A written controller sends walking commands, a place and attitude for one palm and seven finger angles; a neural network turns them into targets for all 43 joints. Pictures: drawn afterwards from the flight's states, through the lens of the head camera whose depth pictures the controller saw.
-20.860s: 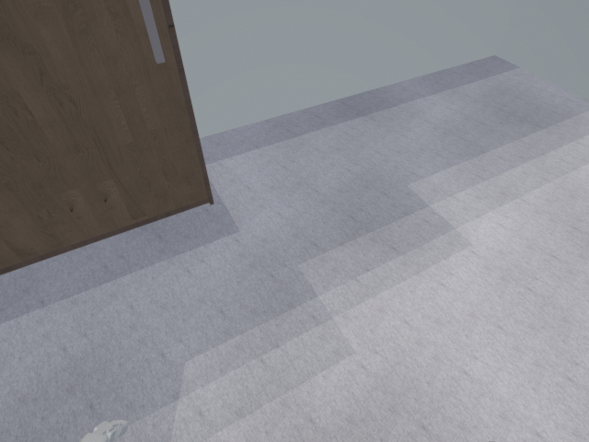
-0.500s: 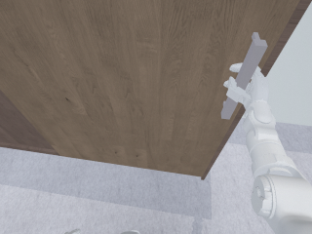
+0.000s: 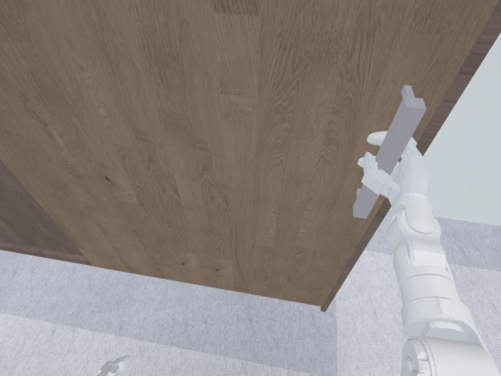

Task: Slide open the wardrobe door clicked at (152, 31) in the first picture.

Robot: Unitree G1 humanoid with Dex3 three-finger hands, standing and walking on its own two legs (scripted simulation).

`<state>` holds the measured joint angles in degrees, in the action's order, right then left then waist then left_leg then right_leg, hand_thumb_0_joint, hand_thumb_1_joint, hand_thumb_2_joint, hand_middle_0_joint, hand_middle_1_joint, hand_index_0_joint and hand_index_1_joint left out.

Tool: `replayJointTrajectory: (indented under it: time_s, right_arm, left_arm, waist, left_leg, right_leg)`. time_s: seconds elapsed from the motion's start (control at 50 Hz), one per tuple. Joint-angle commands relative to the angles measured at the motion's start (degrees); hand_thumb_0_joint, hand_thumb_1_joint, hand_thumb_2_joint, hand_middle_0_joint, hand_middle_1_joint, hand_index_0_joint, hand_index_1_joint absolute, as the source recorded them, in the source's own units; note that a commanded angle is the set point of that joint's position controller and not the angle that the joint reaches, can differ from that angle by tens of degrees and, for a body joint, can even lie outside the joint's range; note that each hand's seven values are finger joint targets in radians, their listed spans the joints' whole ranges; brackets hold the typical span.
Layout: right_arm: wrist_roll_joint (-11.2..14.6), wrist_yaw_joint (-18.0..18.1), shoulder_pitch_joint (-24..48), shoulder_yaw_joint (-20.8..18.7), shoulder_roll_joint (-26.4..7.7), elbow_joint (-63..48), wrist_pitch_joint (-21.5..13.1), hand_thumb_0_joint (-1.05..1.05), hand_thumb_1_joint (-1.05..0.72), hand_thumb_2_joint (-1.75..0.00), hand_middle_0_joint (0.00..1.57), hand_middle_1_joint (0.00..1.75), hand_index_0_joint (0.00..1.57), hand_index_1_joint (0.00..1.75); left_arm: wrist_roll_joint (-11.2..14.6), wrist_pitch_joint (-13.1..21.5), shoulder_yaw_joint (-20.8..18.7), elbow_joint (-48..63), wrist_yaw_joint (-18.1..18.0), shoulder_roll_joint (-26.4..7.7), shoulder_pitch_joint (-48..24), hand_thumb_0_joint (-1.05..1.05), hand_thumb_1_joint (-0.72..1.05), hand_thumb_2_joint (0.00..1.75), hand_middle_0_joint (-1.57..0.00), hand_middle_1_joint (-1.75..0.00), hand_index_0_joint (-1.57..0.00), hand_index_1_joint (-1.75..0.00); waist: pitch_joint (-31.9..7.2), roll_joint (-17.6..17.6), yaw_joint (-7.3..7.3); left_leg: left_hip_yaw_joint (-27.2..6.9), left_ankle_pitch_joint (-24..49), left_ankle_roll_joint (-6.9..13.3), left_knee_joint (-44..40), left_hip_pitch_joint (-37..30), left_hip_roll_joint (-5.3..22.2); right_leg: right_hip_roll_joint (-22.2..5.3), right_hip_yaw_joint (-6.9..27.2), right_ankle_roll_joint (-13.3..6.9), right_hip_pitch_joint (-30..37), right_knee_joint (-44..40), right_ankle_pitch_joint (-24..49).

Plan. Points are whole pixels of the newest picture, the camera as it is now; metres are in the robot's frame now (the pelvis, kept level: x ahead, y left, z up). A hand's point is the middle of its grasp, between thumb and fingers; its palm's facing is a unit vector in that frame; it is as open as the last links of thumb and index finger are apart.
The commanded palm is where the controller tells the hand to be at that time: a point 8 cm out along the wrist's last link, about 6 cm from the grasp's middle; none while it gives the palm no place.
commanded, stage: tug the door sideways, standing still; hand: right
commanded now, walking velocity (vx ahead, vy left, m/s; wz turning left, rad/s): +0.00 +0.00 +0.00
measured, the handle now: (380, 159) +0.47 -0.16 +0.11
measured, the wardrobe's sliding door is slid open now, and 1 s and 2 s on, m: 0.00 0.01 0.06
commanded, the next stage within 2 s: step sideways, sliding the door along in 0.88 s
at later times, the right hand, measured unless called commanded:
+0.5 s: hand (368, 172) +0.43 -0.13 +0.11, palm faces +0.14 +0.99 -0.01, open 5.5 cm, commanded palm +0.40 -0.12 +0.11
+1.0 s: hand (360, 171) +0.43 -0.12 +0.11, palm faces +0.13 +0.99 -0.02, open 5.5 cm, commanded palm +0.41 -0.16 +0.12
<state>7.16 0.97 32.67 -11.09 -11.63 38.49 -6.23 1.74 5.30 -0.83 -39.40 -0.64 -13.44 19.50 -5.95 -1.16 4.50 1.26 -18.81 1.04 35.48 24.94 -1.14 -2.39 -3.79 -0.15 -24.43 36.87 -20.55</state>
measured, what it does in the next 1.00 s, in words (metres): stands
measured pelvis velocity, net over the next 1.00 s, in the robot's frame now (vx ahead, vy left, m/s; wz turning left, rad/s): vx -0.02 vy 0.00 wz -0.09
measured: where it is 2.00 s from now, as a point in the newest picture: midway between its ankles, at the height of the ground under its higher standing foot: outside the picture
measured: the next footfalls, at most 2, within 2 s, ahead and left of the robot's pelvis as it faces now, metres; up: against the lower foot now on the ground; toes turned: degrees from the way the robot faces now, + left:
left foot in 1.84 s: +0.13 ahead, +0.26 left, +0.00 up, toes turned -1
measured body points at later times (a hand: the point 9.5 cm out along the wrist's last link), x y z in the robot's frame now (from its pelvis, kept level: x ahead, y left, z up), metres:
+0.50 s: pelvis -0.02 +0.00 -0.01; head +0.02 +0.00 +0.44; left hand +0.06 +0.24 -0.14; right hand +0.42 -0.18 +0.12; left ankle -0.02 +0.11 -0.72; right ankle -0.03 -0.11 -0.72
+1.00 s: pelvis -0.02 +0.00 -0.01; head +0.03 +0.00 +0.44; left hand +0.07 +0.24 -0.13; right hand +0.42 -0.17 +0.12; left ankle -0.02 +0.11 -0.72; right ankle -0.03 -0.11 -0.72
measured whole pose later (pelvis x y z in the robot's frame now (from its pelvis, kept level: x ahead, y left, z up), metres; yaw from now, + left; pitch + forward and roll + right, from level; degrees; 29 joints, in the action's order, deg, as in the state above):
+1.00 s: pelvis -0.02 +0.00 -0.01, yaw -5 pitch +9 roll +1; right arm 8.3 9.3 47.2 -1.0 -7.8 52.5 -9.9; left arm 0.0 10.1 -0.9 -45.5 0.9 -12.6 18.1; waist -4.3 -1.5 2.4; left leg 5.8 -20.1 1.0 40.0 29.1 1.0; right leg -0.3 1.0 -0.2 -31.0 42.0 -20.4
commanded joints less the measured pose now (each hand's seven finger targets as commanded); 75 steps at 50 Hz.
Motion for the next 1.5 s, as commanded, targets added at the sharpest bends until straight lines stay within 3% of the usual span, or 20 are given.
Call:
replayJointTrajectory:
  time_s: [0.0,0.04,0.16,0.24,0.48,0.96,0.98,1.0,1.02,1.04,1.06,1.12,1.18,1.26,1.3,1.32,1.36,1.4,1.44,1.48]
  right_arm:
    - [-0.04,-1.14,26.16,3.88,-3.33,-14.59,-2.49,0.00,-0.90,-0.90,0.45,1.40,0.45,1.40]
    - [-0.79,-0.07,33.90,2.96,-5.13,-11.89,-2.07,0.00,-0.90,-0.90,0.45,1.40,0.45,1.40]
    - [-1.44,1.14,36.74,8.41,2.77,-10.31,-3.01,0.00,-0.90,-0.90,0.45,1.40,0.45,1.40]
    - [-1.62,1.21,38.86,11.47,6.12,-6.90,-4.28,0.00,-0.90,-0.90,0.45,1.40,0.45,1.40]
    - [-1.52,1.94,46.25,18.58,13.36,-2.33,-8.46,0.00,-0.90,-0.90,0.45,1.40,0.45,1.40]
    - [-1.57,3.89,51.80,18.08,11.91,-4.04,-9.48,0.00,-0.90,-0.90,0.45,1.40,0.45,1.40]
    - [-4.89,5.43,46.93,-1.40,-18.27,-0.12,-8.18,0.00,-0.90,-0.90,0.45,1.40,0.45,1.40]
    - [-4.59,4.35,47.82,6.46,-9.42,-1.91,-7.45,0.00,-0.90,-0.90,0.45,1.40,0.45,1.40]
    - [-4.06,4.47,47.86,4.90,-10.47,-2.62,-7.21,0.00,-0.90,-0.90,0.45,1.40,0.45,1.40]
    - [-3.84,3.20,48.22,10.92,-3.05,-4.65,-7.14,0.00,-0.90,-0.90,0.45,1.40,0.45,1.40]
    - [-3.13,2.74,47.81,11.75,-1.73,-6.07,-7.06,0.00,-0.90,-0.90,0.45,1.40,0.45,1.40]
    - [-2.53,2.21,44.07,9.01,-5.23,-4.35,-5.42,0.00,-0.90,-0.90,0.45,1.40,0.45,1.40]
    - [-1.11,1.42,45.05,10.61,-3.05,-5.88,-4.76,0.00,-0.90,-0.90,0.45,1.40,0.45,1.40]
    - [-0.56,1.60,44.71,11.31,-2.60,-5.49,-3.46,0.00,-0.90,-0.90,0.45,1.40,0.45,1.40]
    - [-0.53,1.92,44.13,12.50,-1.16,-6.40,-2.79,0.00,-0.90,-0.90,0.45,1.40,0.45,1.40]
    - [-0.96,2.18,44.47,13.05,-1.40,-8.13,-2.31,0.00,-0.90,-0.90,0.45,1.40,0.45,1.40]
    - [-1.73,2.93,41.26,9.99,-4.68,-3.45,-0.80,0.00,-0.90,-0.90,0.45,1.40,0.45,1.40]
    - [-2.11,2.83,42.96,12.48,-1.04,-4.24,-0.71,0.00,-0.90,-0.90,0.45,1.40,0.45,1.40]
    - [-2.29,2.97,44.11,16.86,4.68,-9.22,-1.69,0.00,-0.90,-0.90,0.45,1.40,0.45,1.40]
    - [-1.70,3.06,42.70,18.63,6.59,-12.19,-2.65,0.00,-0.90,-0.90,0.45,1.40,0.45,1.40]
  left_arm:
    - [0.02,1.93,-2.95,4.71,-0.95,-7.69,0.97,0.00,0.90,0.90,-0.20,-0.30,-0.20,-0.30]
    - [-0.35,1.36,-3.14,3.15,-1.46,-8.06,1.49,0.00,0.90,0.90,-0.20,-0.30,-0.20,-0.30]
    - [-0.86,1.56,-3.25,1.56,-0.92,-7.13,2.02,0.00,0.90,0.90,-0.20,-0.30,-0.20,-0.30]
    - [-1.10,2.03,-3.11,1.15,-0.55,-7.25,1.74,0.00,0.90,0.90,-0.20,-0.30,-0.20,-0.30]
    - [-1.32,5.33,-2.61,-0.47,0.25,-6.81,1.54,0.00,0.90,0.90,-0.20,-0.30,-0.20,-0.30]
    - [-1.57,6.67,-2.62,-1.73,0.73,-7.28,2.68,0.00,0.90,0.90,-0.20,-0.30,-0.20,-0.30]
    - [-0.57,3.45,-3.24,-0.28,-2.05,-11.21,2.10,0.00,0.90,0.90,-0.20,-0.30,-0.20,-0.30]
    - [-0.28,1.89,-2.25,1.03,-2.97,-8.94,0.27,0.00,0.90,0.90,-0.20,-0.30,-0.20,-0.30]
    - [-0.10,1.61,-2.35,1.64,-3.74,-8.94,-0.17,0.00,0.90,0.90,-0.20,-0.30,-0.20,-0.30]
    - [0.14,1.67,-1.49,3.02,-3.94,-6.99,-1.86,0.00,0.90,0.90,-0.20,-0.30,-0.20,-0.30]
    - [0.33,1.48,-1.42,3.82,-4.39,-6.87,-2.56,0.00,0.90,0.90,-0.20,-0.30,-0.20,-0.30]
    - [-0.10,0.53,-2.53,4.07,-5.53,-8.65,-2.74,0.00,0.90,0.90,-0.20,-0.30,-0.20,-0.30]
    - [-0.52,0.09,-2.14,4.91,-5.67,-8.13,-4.35,0.00,0.90,0.90,-0.20,-0.30,-0.20,-0.30]
    - [-0.58,-1.06,-1.46,5.19,-5.38,-8.66,-7.08,0.00,0.90,0.90,-0.20,-0.30,-0.20,-0.30]
    - [0.15,-1.47,-1.08,5.58,-5.29,-8.63,-7.77,0.00,0.90,0.90,-0.20,-0.30,-0.20,-0.30]
    - [0.83,-1.37,-1.03,6.04,-5.34,-8.67,-7.57,0.00,0.90,0.90,-0.20,-0.30,-0.20,-0.30]
    - [1.37,-0.87,-1.47,5.75,-5.82,-8.45,-9.06,0.00,0.90,0.90,-0.20,-0.30,-0.20,-0.30]
    - [0.75,-0.31,-1.41,4.45,-5.63,-8.01,-9.02,0.00,0.90,0.90,-0.20,-0.30,-0.20,-0.30]
    - [-0.04,0.33,-0.31,4.29,-6.02,-5.66,-9.70,0.00,0.90,0.90,-0.20,-0.30,-0.20,-0.30]
    - [-0.40,-0.26,-0.38,4.33,-6.21,-5.78,-9.56,0.00,0.90,0.90,-0.20,-0.30,-0.20,-0.30]
  waist:
    - [-17.20,0.73,0.04]
    - [-15.94,1.72,1.75]
    - [-22.35,-2.95,2.04]
    - [-21.40,0.40,2.95]
    - [-19.17,-1.24,4.72]
    - [-21.78,-1.41,4.93]
    - [-21.67,2.41,-1.89]
    - [-19.92,3.98,0.06]
    - [-19.93,3.31,-0.22]
    - [-19.08,0.09,0.22]
    - [-19.85,-2.37,0.08]
    - [-19.05,-4.61,-0.62]
    - [-16.68,-7.98,-0.54]
    - [-13.22,-11.58,-1.36]
    - [-14.71,-7.10,-2.16]
    - [-17.15,-0.64,-2.17]
    - [-15.90,17.05,-4.05]
    - [-13.16,11.99,-4.46]
    - [-11.65,4.96,-2.99]
    - [-12.47,5.28,-2.87]
  left_leg:
    - [0.41,35.10,-0.59,-1.51,-8.61,-0.99]
    - [0.18,32.92,-0.62,-1.55,-6.63,-0.82]
    - [1.17,30.22,-0.33,0.10,-3.01,-0.63]
    - [1.72,26.80,-0.18,0.19,-1.60,-0.84]
    - [2.42,16.57,0.24,0.55,4.55,-1.34]
    - [2.35,19.53,0.15,1.20,4.41,-1.35]
    - [-0.15,18.48,-0.23,-0.95,-4.98,2.64]
    - [0.18,22.27,-0.46,-2.10,-8.52,3.59]
    - [0.48,23.50,-0.42,-1.90,-10.29,3.81]
    - [0.65,24.79,-0.64,-1.15,-10.87,3.96]
    - [0.94,24.23,-0.76,0.23,-10.80,3.68]
    - [0.94,19.89,-1.32,3.76,-5.81,2.21]
    - [-0.14,4.77,-1.24,7.12,-1.38,0.71]
    - [-0.48,-2.74,0.19,5.74,-2.25,0.75]
    - [-0.93,8.03,1.75,-3.26,-14.42,2.68]
    - [-4.06,18.45,3.81,-6.79,-23.17,6.50]
    - [-19.04,47.27,11.84,-9.09,-33.35,17.52]
    - [-16.30,54.19,10.46,-6.78,-34.15,18.03]
    - [-11.91,56.53,10.10,-4.08,-34.25,16.27]
    - [-8.40,55.22,8.41,-0.97,-34.28,13.26]
  right_leg:
    - [1.13,2.93,-0.31,11.95,0.18,36.28]
    - [1.34,3.48,-0.44,11.04,0.31,32.80]
    - [1.14,5.27,0.90,16.84,2.10,38.38]
    - [1.27,6.21,0.71,15.36,1.93,33.65]
    - [1.35,7.83,0.71,14.15,1.73,21.97]
    - [1.62,7.80,0.90,15.73,2.80,26.53]
    - [-2.42,6.60,-2.10,11.32,1.41,24.00]
    - [-1.88,4.62,-2.22,9.10,-0.71,21.22]
    - [-2.11,4.53,-2.28,9.22,-1.04,21.73]
    - [-3.37,4.09,-1.88,10.76,-1.91,23.89]
    - [-4.80,4.75,-1.84,13.83,-2.03,27.53]
    - [-9.78,9.10,-3.75,19.68,-1.47,36.13]
    - [-15.70,14.82,-7.05,25.49,-3.27,43.31]
    - [-17.86,15.50,-7.71,24.61,-4.12,40.76]
    - [-14.71,9.69,-4.89,17.23,0.20,34.42]
    - [-10.23,4.11,-2.39,10.66,5.51,27.25]
    - [0.46,1.81,1.16,-4.28,22.91,-9.34]
    - [-0.05,3.22,0.80,-6.93,26.12,-13.36]
    - [-1.34,0.71,0.81,-3.98,12.45,-9.11]
    - [-1.67,-2.04,1.66,1.09,-1.17,2.23]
